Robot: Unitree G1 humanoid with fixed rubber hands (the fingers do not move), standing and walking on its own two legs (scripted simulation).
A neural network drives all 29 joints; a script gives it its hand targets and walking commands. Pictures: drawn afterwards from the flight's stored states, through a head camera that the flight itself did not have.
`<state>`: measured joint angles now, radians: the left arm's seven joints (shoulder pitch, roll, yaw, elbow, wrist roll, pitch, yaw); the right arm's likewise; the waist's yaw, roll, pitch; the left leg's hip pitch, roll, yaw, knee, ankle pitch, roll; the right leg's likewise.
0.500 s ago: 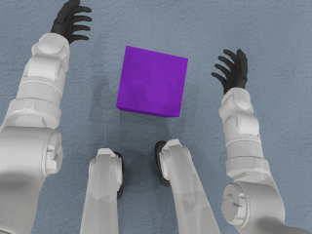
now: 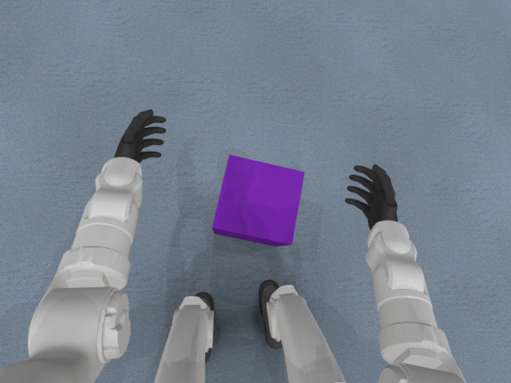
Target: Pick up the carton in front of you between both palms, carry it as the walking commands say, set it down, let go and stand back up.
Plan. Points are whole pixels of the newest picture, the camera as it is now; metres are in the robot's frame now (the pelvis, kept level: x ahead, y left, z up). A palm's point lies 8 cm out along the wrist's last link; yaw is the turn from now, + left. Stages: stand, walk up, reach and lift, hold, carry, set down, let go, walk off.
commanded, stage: let go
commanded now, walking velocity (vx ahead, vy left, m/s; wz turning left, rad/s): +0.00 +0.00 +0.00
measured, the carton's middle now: (255, 205) +0.43 -0.08 -0.54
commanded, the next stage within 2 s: stand in 1.14 s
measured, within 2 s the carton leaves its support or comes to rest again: neither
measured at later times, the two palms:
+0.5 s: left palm (67, 253) +0.31 +0.19 +0.00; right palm (467, 297) +0.23 -0.25 +0.03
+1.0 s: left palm (17, 351) +0.23 +0.22 +0.04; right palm (475, 297) +0.23 -0.25 +0.05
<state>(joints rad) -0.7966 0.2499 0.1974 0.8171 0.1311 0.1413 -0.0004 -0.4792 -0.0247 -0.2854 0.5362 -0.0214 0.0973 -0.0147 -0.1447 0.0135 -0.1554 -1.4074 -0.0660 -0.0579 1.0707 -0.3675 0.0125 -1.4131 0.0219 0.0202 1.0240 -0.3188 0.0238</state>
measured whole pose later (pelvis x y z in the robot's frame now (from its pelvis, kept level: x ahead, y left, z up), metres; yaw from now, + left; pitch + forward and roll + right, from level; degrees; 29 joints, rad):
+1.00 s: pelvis +0.07 -0.01 +0.10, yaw -1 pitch -4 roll +0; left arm 0.23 0.21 0.02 0.46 -0.01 0.09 -0.04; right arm 0.21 -0.22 -0.03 0.38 -0.01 0.20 0.02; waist 0.00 0.00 0.06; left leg -0.10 -0.03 -0.04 0.47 -0.31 0.01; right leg -0.14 0.03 0.06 0.48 -0.28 -0.01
